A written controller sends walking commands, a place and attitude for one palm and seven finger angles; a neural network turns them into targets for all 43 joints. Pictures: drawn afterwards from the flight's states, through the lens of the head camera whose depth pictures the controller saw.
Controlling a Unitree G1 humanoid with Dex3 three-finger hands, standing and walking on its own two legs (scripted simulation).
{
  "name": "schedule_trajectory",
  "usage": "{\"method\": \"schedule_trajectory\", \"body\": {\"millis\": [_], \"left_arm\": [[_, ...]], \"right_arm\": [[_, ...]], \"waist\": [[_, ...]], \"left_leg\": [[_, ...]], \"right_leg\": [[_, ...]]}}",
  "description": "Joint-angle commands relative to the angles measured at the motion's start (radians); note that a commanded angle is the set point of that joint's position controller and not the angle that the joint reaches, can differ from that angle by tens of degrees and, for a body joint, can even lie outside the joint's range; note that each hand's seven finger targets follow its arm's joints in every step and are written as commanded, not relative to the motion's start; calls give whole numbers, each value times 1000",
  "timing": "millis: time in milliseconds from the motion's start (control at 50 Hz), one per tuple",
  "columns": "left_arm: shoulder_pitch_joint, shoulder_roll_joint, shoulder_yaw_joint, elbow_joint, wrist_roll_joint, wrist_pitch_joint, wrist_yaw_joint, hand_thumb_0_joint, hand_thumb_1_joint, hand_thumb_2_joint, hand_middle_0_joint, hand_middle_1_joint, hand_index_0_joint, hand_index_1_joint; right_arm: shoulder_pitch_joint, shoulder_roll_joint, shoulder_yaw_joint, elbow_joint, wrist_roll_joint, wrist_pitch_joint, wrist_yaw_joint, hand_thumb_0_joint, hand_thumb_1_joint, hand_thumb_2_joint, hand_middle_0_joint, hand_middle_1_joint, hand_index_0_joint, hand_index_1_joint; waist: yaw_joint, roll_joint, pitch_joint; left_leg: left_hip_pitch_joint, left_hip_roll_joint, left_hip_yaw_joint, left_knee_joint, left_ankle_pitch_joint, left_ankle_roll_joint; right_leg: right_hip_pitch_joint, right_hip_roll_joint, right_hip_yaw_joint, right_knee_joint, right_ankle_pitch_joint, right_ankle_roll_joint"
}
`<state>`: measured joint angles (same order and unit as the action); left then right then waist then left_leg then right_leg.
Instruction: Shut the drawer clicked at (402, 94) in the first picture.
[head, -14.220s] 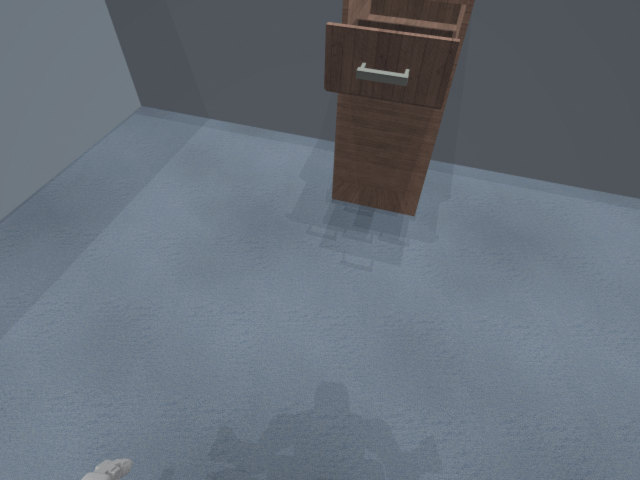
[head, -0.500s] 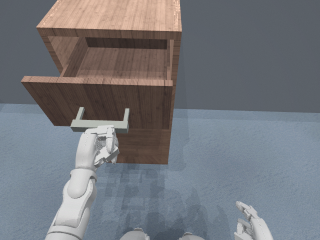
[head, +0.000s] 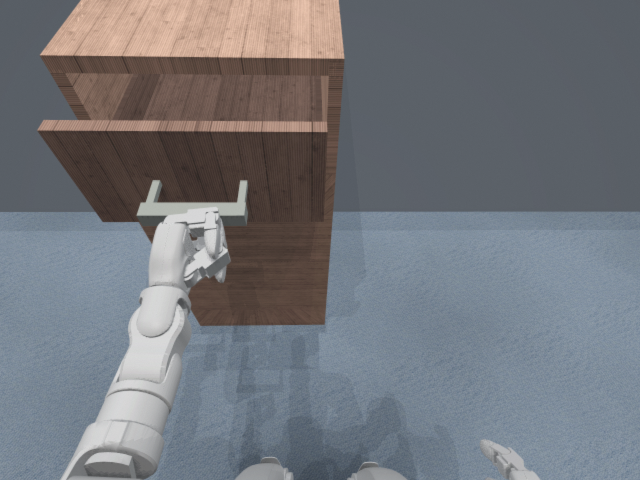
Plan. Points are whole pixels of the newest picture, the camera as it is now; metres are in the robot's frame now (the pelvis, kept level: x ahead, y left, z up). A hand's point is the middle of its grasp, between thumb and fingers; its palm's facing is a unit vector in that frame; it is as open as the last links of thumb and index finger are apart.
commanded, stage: push the drawer shut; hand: left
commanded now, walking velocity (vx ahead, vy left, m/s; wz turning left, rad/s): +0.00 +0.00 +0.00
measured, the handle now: (196, 201) +0.46 +0.17 +0.06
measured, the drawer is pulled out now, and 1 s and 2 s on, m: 0.11 0.00 0.00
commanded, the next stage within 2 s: pull the fist back off the drawer in 1.34 s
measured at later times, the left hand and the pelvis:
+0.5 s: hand (226, 217) +0.44 +0.13 +0.06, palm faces +0.01 -1.00 -0.04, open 2.9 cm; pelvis -0.01 +0.00 -0.01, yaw +0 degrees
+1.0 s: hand (232, 185) +0.50 +0.13 +0.06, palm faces +0.01 -1.00 -0.03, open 2.8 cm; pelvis +0.00 +0.00 -0.01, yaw -1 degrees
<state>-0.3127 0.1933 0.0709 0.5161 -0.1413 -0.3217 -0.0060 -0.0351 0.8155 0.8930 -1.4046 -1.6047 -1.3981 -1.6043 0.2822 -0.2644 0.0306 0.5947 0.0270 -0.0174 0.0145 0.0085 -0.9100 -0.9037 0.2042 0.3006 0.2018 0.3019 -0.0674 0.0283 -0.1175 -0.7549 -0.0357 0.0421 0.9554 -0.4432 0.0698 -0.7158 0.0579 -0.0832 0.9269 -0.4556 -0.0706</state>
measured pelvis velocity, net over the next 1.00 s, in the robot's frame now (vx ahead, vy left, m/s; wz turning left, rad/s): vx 0.00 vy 0.00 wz -0.02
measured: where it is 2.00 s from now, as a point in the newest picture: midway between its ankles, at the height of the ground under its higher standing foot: outside the picture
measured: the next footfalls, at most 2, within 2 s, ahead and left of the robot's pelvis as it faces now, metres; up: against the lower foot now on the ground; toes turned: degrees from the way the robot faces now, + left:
none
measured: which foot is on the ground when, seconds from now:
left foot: down 0.00-1.00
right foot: down 0.00-1.00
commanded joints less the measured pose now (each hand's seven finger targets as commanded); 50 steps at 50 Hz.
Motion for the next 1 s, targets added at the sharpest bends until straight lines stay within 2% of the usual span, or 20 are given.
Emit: {"method": "schedule_trajectory", "body": {"millis": [0, 40, 80, 140, 220, 260, 320, 340, 440, 480, 560, 600, 680, 720, 820, 840, 880, 900, 920, 980], "left_arm": [[-373, 145, 84, -171, -10, -82, 13, 0, 900, 900, -1400, -1600, -1400, -1600], [-410, 122, 65, -149, -9, -87, 11, 0, 900, 900, -1400, -1600, -1400, -1600], [-438, 149, 82, -154, 0, -98, 13, 0, 900, 900, -1400, -1600, -1400, -1600], [-461, 133, 74, -122, -2, -105, 14, 0, 900, 900, -1400, -1600, -1400, -1600], [-553, 200, 127, -29, 0, -109, 11, 0, 900, 900, -1400, -1600, -1400, -1600], [-610, 205, 124, -1, 6, -115, 5, 0, 900, 900, -1400, -1600, -1400, -1600], [-688, 213, 130, 52, 6, -126, 0, 0, 900, 900, -1400, -1600, -1400, -1600], [-686, 221, 143, 80, 7, -124, -1, 0, 900, 900, -1400, -1600, -1400, -1600], [-777, 259, 173, 166, 7, -133, -13, 0, 900, 900, -1400, -1600, -1400, -1600], [-837, 261, 171, 203, 11, -139, -20, 0, 900, 900, -1400, -1600, -1400, -1600], [-870, 300, 209, 256, 15, -154, -21, 0, 900, 900, -1400, -1600, -1400, -1600], [-890, 280, 198, 289, 19, -158, -23, 0, 900, 900, -1400, -1600, -1400, -1600], [-958, 325, 221, 342, 39, -168, -24, 0, 900, 900, -1400, -1600, -1400, -1600], [-958, 357, 247, 368, 49, -169, -21, 0, 900, 900, -1400, -1600, -1400, -1600], [-995, 328, 229, 364, 60, -179, -19, 0, 900, 900, -1400, -1600, -1400, -1600], [-997, 371, 260, 377, 63, -178, -15, 0, 900, 900, -1400, -1600, -1400, -1600], [-1032, 358, 242, 384, 69, -178, -12, 0, 900, 900, -1400, -1600, -1400, -1600], [-1005, 370, 260, 401, 73, -174, -10, 0, 900, 900, -1400, -1600, -1400, -1600], [-1033, 371, 255, 406, 73, -173, -10, 0, 900, 900, -1400, -1600, -1400, -1600], [-1110, 410, 281, 401, 77, -179, 3, 0, 900, 900, -1400, -1600, -1400, -1600]], "right_arm": [[28, -137, -61, -111, -1, -33, -1, 0, -900, -900, 200, 300, 200, 300], [32, -134, -61, -105, 0, -33, 0, 0, -900, -900, 200, 300, 200, 300], [41, -137, -63, -102, -1, -32, 1, 0, -900, -900, 200, 300, 200, 300], [51, -137, -65, -95, -2, -29, 4, 0, -900, -900, 200, 300, 200, 300], [64, -142, -60, -81, -3, -24, -2, 0, -900, -900, 200, 300, 200, 300], [68, -141, -56, -79, -2, -25, -5, 0, -900, -900, 200, 300, 200, 300], [81, -143, -56, -66, -4, -25, -6, 0, -900, -900, 200, 300, 200, 300], [85, -143, -55, -65, -4, -26, -7, 0, -900, -900, 200, 300, 200, 300], [118, -149, -53, -58, -10, -25, -5, 0, -900, -900, 200, 300, 200, 300], [133, -151, -53, -48, -11, -26, -4, 0, -900, -900, 200, 300, 200, 300], [163, -158, -56, -44, -18, -22, 2, 0, -900, -900, 200, 300, 200, 300], [177, -157, -58, -38, -21, -18, 8, 0, -900, -900, 200, 300, 200, 300], [208, -164, -56, -32, -27, -7, 12, 0, -900, -900, 200, 300, 200, 300], [221, -167, -57, -34, -29, -1, 13, 0, -900, -900, 200, 300, 200, 300], [248, -166, -64, -27, -37, 14, 25, 0, -900, -900, 200, 300, 200, 300], [255, -172, -65, -23, -38, 19, 24, 0, -900, -900, 200, 300, 200, 300], [268, -171, -63, -19, -41, 26, 27, 0, -900, -900, 200, 300, 200, 300], [270, -173, -66, -21, -40, 30, 28, 0, -900, -900, 200, 300, 200, 300], [272, -174, -65, -19, -40, 34, 27, 0, -900, -900, 200, 300, 200, 300], [283, -177, -64, -5, -42, 37, 23, 0, -900, -900, 200, 300, 200, 300]], "waist": [[-18, -37, -331], [-24, -17, -320], [-19, 14, -345], [-26, 0, -347], [-43, -60, -301], [-47, -14, -290], [-62, 2, -314], [-54, 26, -323], [-65, 2, -375], [-81, 12, -371], [-79, 15, -388], [-87, 15, -393], [-105, 4, -383], [-99, 8, -394], [-107, 68, -460], [-105, 56, -449], [-123, 47, -452], [-109, 51, -450], [-129, 39, -433], [-142, 42, -428]], "left_leg": [[194, 31, -95, -109, 286, -35], [191, 30, -92, -108, 265, -34], [213, 32, -98, -106, 290, -38], [216, 32, -98, -102, 293, -37], [125, 27, -88, -98, 208, -27], [125, 26, -90, -100, 185, -26], [151, 28, -102, -95, 169, -28], [148, 27, -98, -92, 175, -29], [122, 25, -97, -81, 176, -26], [138, 29, -106, -78, 186, -26], [131, 29, -105, -69, 211, -24], [148, 32, -109, -65, 231, -25], [104, 31, -106, -51, 224, -19], [94, 30, -104, -48, 231, -19], [180, 39, -114, -36, 313, -25], [170, 41, -116, -35, 314, -25], [168, 41, -116, -31, 334, -23], [162, 40, -114, -31, 333, -23], [152, 42, -114, -30, 318, -21], [130, 40, -113, -25, 295, -16]], "right_leg": [[152, -37, 101, -122, 331, 49], [136, -37, 104, -127, 311, 49], [131, -34, 103, -114, 323, 45], [121, -32, 102, -117, 324, 47], [132, -35, 121, -133, 271, 54], [106, -33, 122, -130, 240, 50], [67, -32, 117, -130, 204, 49], [69, -31, 119, -128, 206, 47], [91, -29, 127, -121, 213, 51], [54, -24, 113, -110, 215, 48], [52, -20, 115, -101, 236, 47], [30, -16, 107, -96, 244, 46], [22, -14, 113, -91, 244, 49], [30, -13, 116, -88, 249, 48], [-13, -8, 98, -72, 291, 45], [-11, -7, 99, -73, 292, 44], [-9, -6, 98, -71, 314, 47], [-9, -4, 97, -71, 311, 45], [-19, -4, 99, -78, 301, 49], [-22, -6, 107, -83, 284, 52]]}}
